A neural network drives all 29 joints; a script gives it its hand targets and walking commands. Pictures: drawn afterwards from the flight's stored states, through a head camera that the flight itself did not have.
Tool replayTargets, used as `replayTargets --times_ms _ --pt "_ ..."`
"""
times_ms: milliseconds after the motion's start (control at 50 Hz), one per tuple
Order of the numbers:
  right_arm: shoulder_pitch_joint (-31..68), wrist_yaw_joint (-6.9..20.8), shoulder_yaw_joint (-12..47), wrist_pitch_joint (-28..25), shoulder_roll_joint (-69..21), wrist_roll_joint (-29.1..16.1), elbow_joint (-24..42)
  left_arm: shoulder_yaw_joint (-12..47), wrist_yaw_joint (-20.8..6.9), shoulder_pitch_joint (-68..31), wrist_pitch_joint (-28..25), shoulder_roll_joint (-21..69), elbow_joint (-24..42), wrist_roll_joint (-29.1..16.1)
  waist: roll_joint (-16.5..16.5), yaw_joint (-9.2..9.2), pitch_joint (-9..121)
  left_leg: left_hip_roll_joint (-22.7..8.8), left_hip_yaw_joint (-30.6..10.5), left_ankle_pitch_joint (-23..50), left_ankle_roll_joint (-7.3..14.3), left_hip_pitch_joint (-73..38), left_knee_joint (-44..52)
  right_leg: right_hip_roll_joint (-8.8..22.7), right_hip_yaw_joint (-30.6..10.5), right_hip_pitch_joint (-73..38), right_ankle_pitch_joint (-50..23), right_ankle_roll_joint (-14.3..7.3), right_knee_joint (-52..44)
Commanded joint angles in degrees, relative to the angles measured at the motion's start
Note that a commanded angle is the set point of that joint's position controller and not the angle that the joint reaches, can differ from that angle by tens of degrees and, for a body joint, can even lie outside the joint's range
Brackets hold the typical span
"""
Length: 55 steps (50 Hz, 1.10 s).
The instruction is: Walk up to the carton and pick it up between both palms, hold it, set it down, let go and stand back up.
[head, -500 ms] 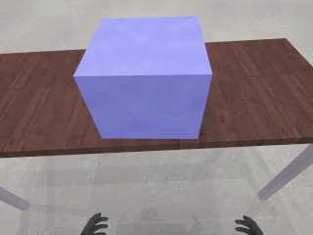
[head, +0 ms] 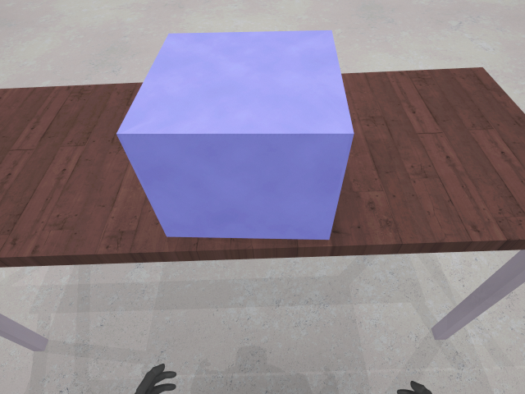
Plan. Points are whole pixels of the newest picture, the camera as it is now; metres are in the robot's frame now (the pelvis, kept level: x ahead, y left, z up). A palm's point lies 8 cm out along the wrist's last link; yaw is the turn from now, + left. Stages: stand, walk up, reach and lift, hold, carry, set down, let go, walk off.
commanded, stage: stand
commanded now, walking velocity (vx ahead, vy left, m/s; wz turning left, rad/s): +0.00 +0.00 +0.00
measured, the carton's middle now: (247, 135) +0.53 +0.07 +0.09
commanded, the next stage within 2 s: walk up in 0.90 s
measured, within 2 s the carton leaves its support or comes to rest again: neither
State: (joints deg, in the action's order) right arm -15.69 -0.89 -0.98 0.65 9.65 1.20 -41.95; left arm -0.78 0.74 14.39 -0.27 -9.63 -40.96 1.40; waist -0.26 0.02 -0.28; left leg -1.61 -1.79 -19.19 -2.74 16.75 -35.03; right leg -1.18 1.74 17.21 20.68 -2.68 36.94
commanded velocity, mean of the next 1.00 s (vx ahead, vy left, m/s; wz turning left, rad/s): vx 0.00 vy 0.00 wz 0.00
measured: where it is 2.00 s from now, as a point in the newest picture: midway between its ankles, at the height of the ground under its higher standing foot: outside the picture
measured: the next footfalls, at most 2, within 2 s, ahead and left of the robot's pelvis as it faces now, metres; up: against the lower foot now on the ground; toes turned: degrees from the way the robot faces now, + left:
right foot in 1.72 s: +0.20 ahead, -0.09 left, +0.00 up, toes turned -8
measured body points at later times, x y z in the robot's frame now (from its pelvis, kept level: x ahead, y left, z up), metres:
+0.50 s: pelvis +0.01 -0.01 +0.01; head +0.02 -0.01 +0.46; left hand +0.10 +0.22 -0.12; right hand +0.07 -0.24 -0.14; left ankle -0.01 +0.15 -0.72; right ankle -0.01 -0.09 -0.73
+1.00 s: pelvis +0.00 +0.00 +0.01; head +0.01 +0.00 +0.46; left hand +0.02 +0.23 -0.14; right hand +0.00 -0.22 -0.15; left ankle -0.01 +0.15 -0.72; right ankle -0.01 -0.09 -0.73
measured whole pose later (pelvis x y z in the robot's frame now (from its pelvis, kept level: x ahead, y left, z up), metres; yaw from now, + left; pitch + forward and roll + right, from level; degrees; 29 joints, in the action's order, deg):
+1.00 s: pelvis +0.00 +0.00 +0.01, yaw +0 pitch -3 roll +0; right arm -17.2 -2.4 -1.6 1.1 7.5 1.1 -60.1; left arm -2.0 2.2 16.6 -0.5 -8.7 -57.1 0.8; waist 0.2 -0.4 -3.7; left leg -2.7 -1.9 -15.5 -3.0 8.7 -26.9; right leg -2.2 1.9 8.5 16.1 -2.9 27.3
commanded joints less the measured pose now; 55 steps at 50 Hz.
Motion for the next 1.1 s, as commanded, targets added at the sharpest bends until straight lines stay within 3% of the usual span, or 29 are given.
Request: replayTargets --times_ms 0,60,80,100,120,140,180,220,260,400,600,660,680,700,760,820,880,900,940,960,1020,1060,1080 --pt "-0.5 -0.4 -1.2 -0.6 3.5 0.1 3.1 -1.8 0.6 0.1 -0.4 -6.4 2.9 0.1 0.1 0.39 2.9 -1.0 -0.4 12.4 3.1 -2.7 4.4 5.2 -6.3 -0.3 -14.9 -1.7 -9.6" --pt "-2.2 -0.5 -1.6 -0.4 4.9 0.1 2.1 -1.6 0.7 -1.5 -0.5 -5.5 2.7 0.0 -2.5 1.01 -0.7 -1.1 -0.6 13.2 2.6 -1.8 5.2 5.6 -6.2 0.5 -15.2 -2.0 -10.3" --pt "-2.0 -0.6 -1.9 -0.5 6.1 0.1 1.4 -1.3 0.4 1.1 -0.6 -4.7 1.5 -0.1 -0.3 0.24 2.4 -1.6 -0.5 15.5 2.7 -4.9 4.8 5.0 -5.9 -0.6 -16.4 -1.7 -9.3" --pt "-1.7 -0.8 -2.1 -0.5 6.0 0.1 1.7 -1.5 0.7 1.5 -0.6 -5.1 1.5 -0.3 -1.4 0.37 1.9 -1.7 -0.8 16.2 2.5 -3.7 5.0 4.8 -5.3 -1.5 -16.4 -1.5 -9.1" --pt "-1.8 -1.1 -1.9 -0.4 5.6 0.0 1.1 -1.5 0.6 2.2 -0.9 -5.1 1.0 -0.3 0.8 -0.63 2.1 -1.6 -0.9 16.9 2.7 -3.7 4.9 4.8 -5.1 -1.7 -17.0 -1.5 -8.9" --pt "-2.4 -0.7 -1.7 -0.5 5.0 -0.1 0.3 -1.7 0.8 2.0 -0.9 -5.2 0.9 -0.2 0.8 0.04 1.4 -1.4 -0.7 15.4 2.5 -2.7 5.2 4.7 -5.3 -2.4 -16.6 -1.5 -9.0" --pt "-1.6 -0.9 -1.4 -0.4 4.2 0.0 -0.2 -2.0 0.9 2.2 -0.5 -6.4 -0.2 -0.2 1.7 -0.29 -0.5 -1.7 -1.1 16.1 2.6 -0.7 6.0 5.0 -5.2 -3.5 -17.6 -1.8 -8.8" --pt "-1.5 -1.2 -1.6 -0.3 4.9 -0.2 -0.3 -2.0 0.6 1.5 -0.6 -5.8 -0.2 -0.2 0.5 -0.22 1.8 -1.3 -0.8 14.3 2.6 -3.5 5.7 4.9 -5.7 -2.1 -16.5 -2.2 -9.3" --pt "-0.5 -1.0 -1.9 0.0 4.9 -0.3 -0.4 -1.6 0.7 1.4 -0.9 -5.6 -0.6 -0.3 -1.9 0.20 0.2 -0.4 0.3 10.7 2.0 -3.9 4.4 6.7 -8.7 -0.8 -17.9 -2.5 -12.6" --pt "-2.6 -1.1 -1.9 -0.1 5.0 -0.5 -3.9 -1.8 1.1 2.2 -1.2 -5.7 -2.8 -0.4 -2.0 0.26 0.0 -1.1 0.0 12.9 1.7 -4.8 6.1 6.3 -7.9 -3.6 -21.2 -2.4 -12.9" --pt "-3.3 -1.4 -1.9 -0.2 4.9 -0.4 -8.8 -2.2 1.2 3.1 -0.9 -5.5 -6.8 -0.5 0.6 -0.21 -1.8 -2.0 -0.6 14.4 1.9 -5.3 8.8 5.5 -7.0 -5.3 -18.9 -2.1 -13.8" --pt "-4.6 -1.6 -1.8 -0.1 3.8 0.1 -10.6 -2.3 1.4 2.6 -0.9 -5.2 -8.1 -0.5 -0.2 0.21 -3.2 -2.5 -1.0 15.2 1.8 -5.2 9.7 5.6 -6.7 -5.5 -18.5 -2.4 -14.2" --pt "-5.4 -1.7 -1.6 0.0 3.0 0.1 -11.9 -2.4 1.4 3.6 -0.9 -5.7 -8.8 -0.3 2.0 0.03 -3.8 -2.4 -0.6 15.3 1.7 -5.1 9.6 5.7 -6.9 -6.3 -18.7 -2.3 -14.4" --pt "-5.8 -1.6 -2.0 -0.1 4.2 0.1 -12.4 -2.3 1.2 3.2 -0.8 -5.4 -9.4 -0.5 0.9 0.35 -4.0 -2.7 -1.0 16.0 2.0 -5.1 9.9 5.9 -6.6 -6.4 -19.5 -2.5 -14.6" --pt "-4.3 -1.7 -1.8 0.0 3.5 -0.1 -13.1 -2.5 1.6 6.4 -0.9 -5.7 -11.7 -0.5 1.6 -0.85 -1.2 -2.8 -0.9 15.0 2.2 -7.1 10.3 6.0 -6.7 -7.6 -19.2 -2.1 -15.1" --pt "-5.6 -1.8 -1.7 -0.1 2.8 0.0 -15.0 -2.1 1.4 3.8 -0.9 -4.1 -12.6 -0.6 -1.4 0.05 -4.5 -2.7 -1.1 14.2 1.8 -5.4 10.8 6.1 -6.6 -7.4 -17.0 -2.2 -15.8" --pt "-4.4 -1.7 -1.6 -0.3 2.9 -0.1 -16.2 -2.2 1.9 4.6 -0.6 -4.0 -13.8 -0.6 0.6 -0.34 -3.2 -2.9 -1.4 15.6 2.3 -6.5 11.4 5.5 -6.0 -8.5 -18.5 -2.1 -16.0" --pt "-4.4 -1.6 -1.3 -0.1 1.9 -0.2 -16.5 -2.2 1.9 6.0 -0.7 -4.3 -14.6 -0.6 -1.5 -0.82 -3.8 -2.7 -1.1 14.6 2.1 -5.8 11.5 5.8 -6.2 -8.2 -17.5 -1.9 -16.8" --pt "-4.0 -1.6 -1.3 0.1 2.1 -0.1 -17.5 -1.9 1.5 5.8 -0.8 -3.6 -15.1 -0.7 1.1 -1.09 -4.5 -2.4 -0.5 13.5 1.7 -7.6 11.8 6.0 -7.0 -6.4 -15.0 -1.9 -17.8" --pt "-5.3 -1.7 -1.4 0.0 1.8 -0.2 -18.1 -2.0 1.4 5.6 -0.8 -3.8 -15.6 -0.5 0.0 -0.41 -3.1 -2.8 -0.9 14.1 1.9 -7.9 12.1 5.4 -6.2 -7.5 -15.4 -1.9 -17.4" --pt "-4.8 -2.2 -1.2 0.1 1.2 -0.1 -19.2 -1.9 1.6 5.2 -0.9 -4.0 -16.5 -0.5 2.4 -0.19 -5.4 -2.9 -1.1 13.8 2.0 -6.7 12.7 5.8 -6.5 -7.4 -16.3 -1.8 -18.0" --pt "-5.4 -2.0 -1.1 0.0 0.9 -0.2 -20.1 -2.1 1.6 6.5 -0.9 -4.0 -17.8 -0.5 1.7 -0.28 -5.2 -3.4 -1.1 13.4 2.1 -8.0 13.3 5.3 -6.0 -6.8 -14.8 -1.6 -17.7" --pt "-7.0 -1.6 -2.0 -0.1 6.2 0.3 -18.2 -3.1 0.9 10.8 -0.1 -5.8 -18.4 -1.3 -1.7 -0.55 -0.8 -3.9 0.3 -20.0 2.8 -5.4 10.1 5.1 -8.4 -5.3 24.6 -2.1 -17.3"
